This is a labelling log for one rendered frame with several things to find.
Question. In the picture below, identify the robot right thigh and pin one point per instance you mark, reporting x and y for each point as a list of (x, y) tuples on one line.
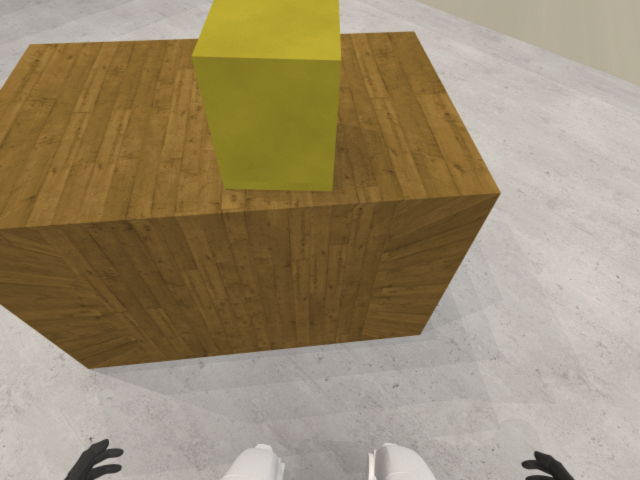
[(392, 462)]

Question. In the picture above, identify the robot left thigh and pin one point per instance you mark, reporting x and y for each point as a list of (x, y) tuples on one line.
[(255, 464)]

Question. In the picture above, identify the pedestal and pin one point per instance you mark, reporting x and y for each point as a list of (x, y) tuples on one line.
[(120, 245)]

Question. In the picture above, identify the right robot hand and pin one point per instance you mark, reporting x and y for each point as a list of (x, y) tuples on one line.
[(547, 464)]

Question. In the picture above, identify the robot thigh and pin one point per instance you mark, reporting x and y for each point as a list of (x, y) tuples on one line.
[(392, 462), (255, 464)]

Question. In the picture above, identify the carton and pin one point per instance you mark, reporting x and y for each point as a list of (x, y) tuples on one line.
[(269, 76)]

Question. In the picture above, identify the left robot hand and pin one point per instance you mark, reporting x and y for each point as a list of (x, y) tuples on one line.
[(83, 469)]

